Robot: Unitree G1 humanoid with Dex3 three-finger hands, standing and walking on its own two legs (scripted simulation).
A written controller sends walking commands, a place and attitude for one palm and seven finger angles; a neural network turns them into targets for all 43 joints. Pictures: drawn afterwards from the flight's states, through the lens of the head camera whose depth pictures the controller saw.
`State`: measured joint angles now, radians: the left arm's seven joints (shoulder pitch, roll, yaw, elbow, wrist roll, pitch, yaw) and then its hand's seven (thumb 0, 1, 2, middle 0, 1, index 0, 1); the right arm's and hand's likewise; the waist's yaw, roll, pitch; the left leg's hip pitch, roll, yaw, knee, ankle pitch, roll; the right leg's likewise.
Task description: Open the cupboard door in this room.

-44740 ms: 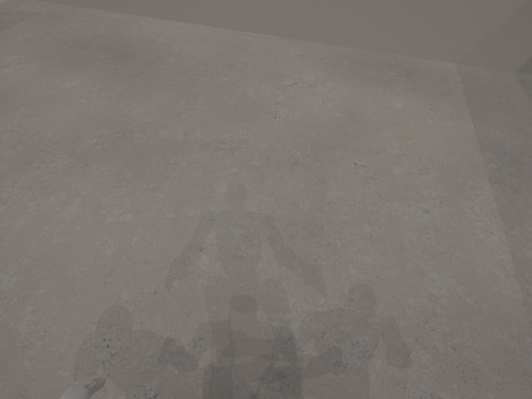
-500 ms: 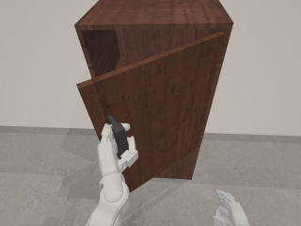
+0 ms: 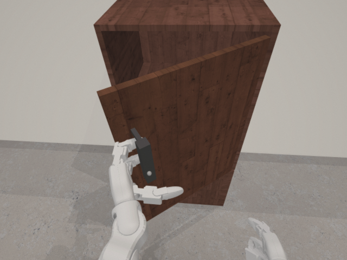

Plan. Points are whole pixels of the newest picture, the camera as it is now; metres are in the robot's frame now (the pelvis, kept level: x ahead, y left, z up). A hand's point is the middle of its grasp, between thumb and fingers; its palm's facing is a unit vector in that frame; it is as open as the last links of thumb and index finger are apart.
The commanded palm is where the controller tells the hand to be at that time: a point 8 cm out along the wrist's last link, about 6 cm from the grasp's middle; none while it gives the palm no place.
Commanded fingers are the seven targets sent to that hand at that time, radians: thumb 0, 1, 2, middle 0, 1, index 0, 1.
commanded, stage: open thumb and fingers to let go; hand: left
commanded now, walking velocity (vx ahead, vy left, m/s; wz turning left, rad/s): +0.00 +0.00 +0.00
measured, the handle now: (142, 155) +0.33 +0.09 +0.09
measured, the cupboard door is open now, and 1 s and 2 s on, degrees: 36 38 38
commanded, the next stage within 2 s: slide the hand sideways off the handle in 0.22 s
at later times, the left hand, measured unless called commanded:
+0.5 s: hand (152, 192) +0.24 +0.06 +0.09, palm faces -0.10 -0.99 -0.05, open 16.5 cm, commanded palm +0.22 +0.10 +0.09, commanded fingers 0.00 -0.50 0.30 -0.15 -0.30 -0.15 -0.30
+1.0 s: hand (132, 201) +0.22 +0.10 +0.09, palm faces -0.07 -1.00 +0.01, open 16.1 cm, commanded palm +0.19 +0.15 +0.09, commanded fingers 0.00 -0.50 0.30 -0.15 -0.30 -0.15 -0.30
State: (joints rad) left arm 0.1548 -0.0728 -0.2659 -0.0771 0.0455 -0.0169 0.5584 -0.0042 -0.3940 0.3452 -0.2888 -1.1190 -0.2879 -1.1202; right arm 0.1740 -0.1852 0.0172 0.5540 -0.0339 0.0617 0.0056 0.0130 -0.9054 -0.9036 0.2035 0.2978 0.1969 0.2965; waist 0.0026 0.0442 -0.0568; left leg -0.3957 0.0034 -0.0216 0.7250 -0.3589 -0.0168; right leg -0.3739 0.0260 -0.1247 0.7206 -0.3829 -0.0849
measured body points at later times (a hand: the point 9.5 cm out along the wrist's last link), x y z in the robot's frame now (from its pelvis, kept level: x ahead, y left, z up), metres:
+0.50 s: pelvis -0.02 +0.02 +0.00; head -0.02 +0.00 +0.44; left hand +0.24 +0.11 +0.10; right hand +0.16 -0.19 -0.09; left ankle +0.01 +0.13 -0.71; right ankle +0.00 -0.06 -0.71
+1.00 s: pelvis +0.00 +0.02 +0.00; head -0.01 +0.01 +0.45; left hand +0.21 +0.15 +0.09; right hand +0.17 -0.19 -0.07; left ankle +0.01 +0.13 -0.71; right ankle +0.00 -0.06 -0.71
